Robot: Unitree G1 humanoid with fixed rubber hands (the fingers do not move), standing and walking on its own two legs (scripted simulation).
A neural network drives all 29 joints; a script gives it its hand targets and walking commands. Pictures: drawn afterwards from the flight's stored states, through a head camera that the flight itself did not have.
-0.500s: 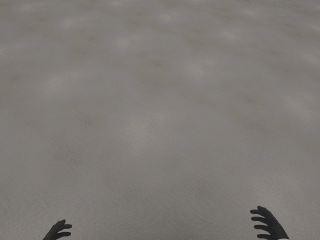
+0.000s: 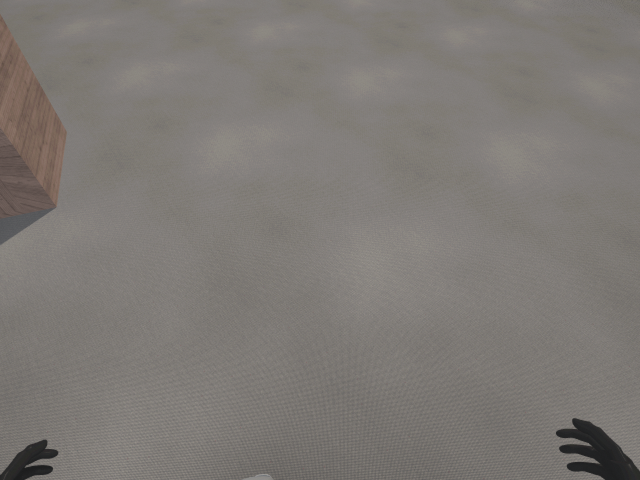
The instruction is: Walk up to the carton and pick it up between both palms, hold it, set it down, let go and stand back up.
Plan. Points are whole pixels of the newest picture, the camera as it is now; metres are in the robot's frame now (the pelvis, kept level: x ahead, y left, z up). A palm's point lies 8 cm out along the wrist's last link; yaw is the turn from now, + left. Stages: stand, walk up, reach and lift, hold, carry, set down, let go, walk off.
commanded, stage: walk up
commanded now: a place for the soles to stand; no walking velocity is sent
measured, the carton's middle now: out of the picture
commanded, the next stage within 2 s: none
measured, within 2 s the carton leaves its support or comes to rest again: neither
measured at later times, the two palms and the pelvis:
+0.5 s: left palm out of the picture +0.17 +0.50 -0.04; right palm (468, 408) +0.22 -0.19 -0.06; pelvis +0.10 +0.13 +0.02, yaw +5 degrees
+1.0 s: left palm out of the picture +0.19 +0.68 -0.07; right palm (302, 310) +0.35 +0.03 -0.03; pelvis +0.19 +0.32 +0.03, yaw +16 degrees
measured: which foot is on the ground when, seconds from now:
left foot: down 0.00-0.48, up 0.50-0.76, down 0.78-1.00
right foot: down 0.00-0.02, up 0.04-0.46, down 0.48-0.78, up 0.80-1.00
